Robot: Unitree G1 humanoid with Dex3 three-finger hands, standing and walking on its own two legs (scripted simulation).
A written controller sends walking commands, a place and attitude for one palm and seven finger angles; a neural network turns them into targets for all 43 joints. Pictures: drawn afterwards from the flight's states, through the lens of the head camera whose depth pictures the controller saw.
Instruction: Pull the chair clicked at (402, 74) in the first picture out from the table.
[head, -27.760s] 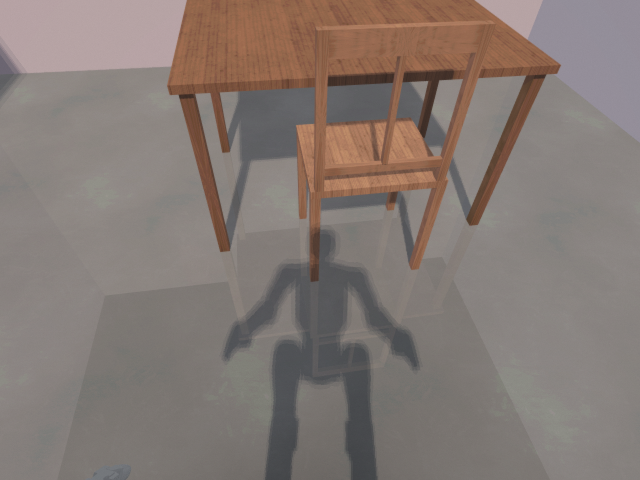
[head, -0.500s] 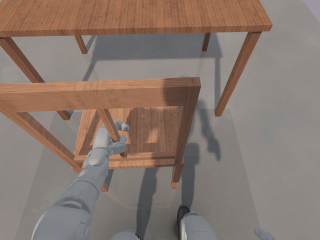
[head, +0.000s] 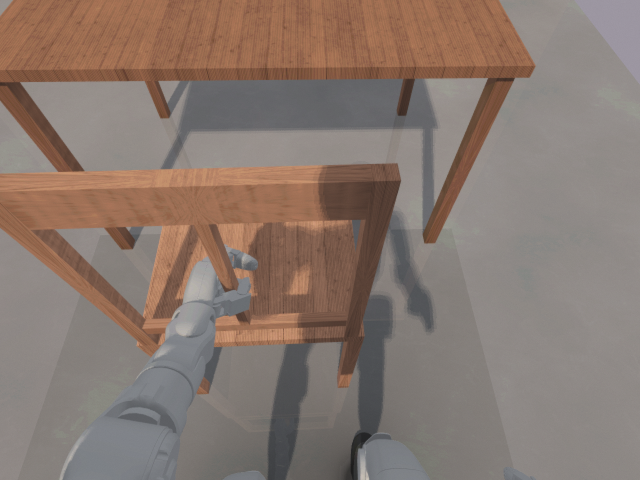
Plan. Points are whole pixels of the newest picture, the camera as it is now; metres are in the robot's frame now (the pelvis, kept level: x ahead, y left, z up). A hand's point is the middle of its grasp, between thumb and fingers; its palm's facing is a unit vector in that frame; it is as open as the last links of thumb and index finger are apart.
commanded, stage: step backward, pulling the chair out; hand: left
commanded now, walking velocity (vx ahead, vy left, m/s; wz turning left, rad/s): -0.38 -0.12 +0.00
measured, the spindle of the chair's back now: (228, 280) +0.38 +0.13 -0.05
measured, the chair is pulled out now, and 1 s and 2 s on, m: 0.30 0.33 0.43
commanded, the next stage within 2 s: none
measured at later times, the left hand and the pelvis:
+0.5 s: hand (241, 310) +0.34 +0.11 -0.06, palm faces -0.03 -0.98 -0.21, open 5.1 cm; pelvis -0.02 -0.01 +0.00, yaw -1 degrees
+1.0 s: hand (240, 314) +0.33 +0.11 -0.06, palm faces +0.00 -0.97 -0.22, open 5.2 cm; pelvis -0.03 -0.02 +0.00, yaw +0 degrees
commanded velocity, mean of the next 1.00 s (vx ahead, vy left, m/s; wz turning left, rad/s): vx -0.38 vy -0.02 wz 0.00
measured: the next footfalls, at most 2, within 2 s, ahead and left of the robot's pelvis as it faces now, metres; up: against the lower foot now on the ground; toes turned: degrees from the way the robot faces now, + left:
right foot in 1.68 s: +0.00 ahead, -0.14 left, +0.00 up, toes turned -4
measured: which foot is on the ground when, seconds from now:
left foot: down 0.00-1.00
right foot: down 0.00-1.00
